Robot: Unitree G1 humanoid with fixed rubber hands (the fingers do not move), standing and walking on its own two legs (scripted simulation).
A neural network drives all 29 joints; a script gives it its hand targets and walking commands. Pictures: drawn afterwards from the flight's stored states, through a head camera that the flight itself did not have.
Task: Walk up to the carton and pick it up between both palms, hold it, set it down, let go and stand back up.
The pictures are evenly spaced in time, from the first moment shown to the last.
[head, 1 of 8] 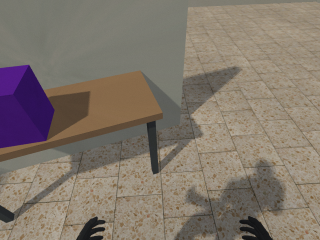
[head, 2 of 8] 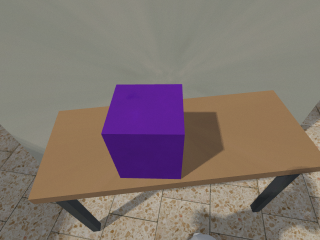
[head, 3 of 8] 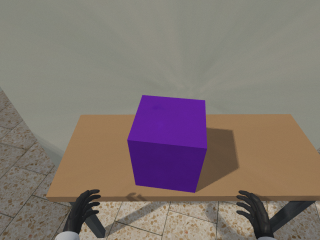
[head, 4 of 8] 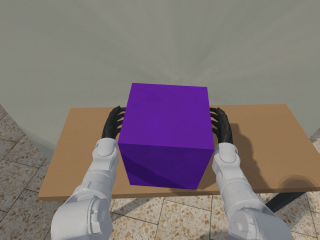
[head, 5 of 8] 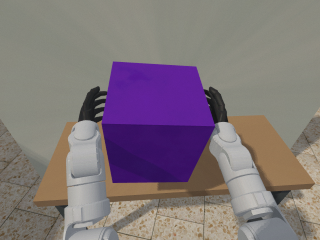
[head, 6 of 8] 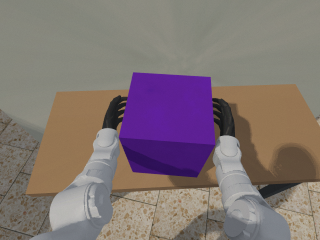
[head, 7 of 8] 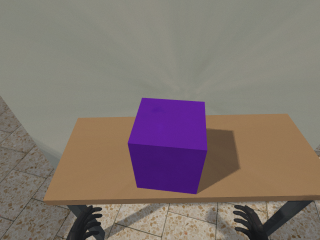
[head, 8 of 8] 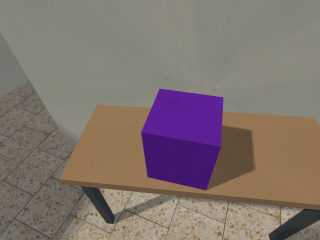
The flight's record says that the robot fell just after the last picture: no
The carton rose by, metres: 0.19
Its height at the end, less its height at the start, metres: +0.00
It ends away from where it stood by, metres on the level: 0.02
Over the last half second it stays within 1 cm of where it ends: yes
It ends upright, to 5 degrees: yes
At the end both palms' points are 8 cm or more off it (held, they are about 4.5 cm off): yes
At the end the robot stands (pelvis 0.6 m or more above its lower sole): yes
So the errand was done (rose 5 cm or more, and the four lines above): yes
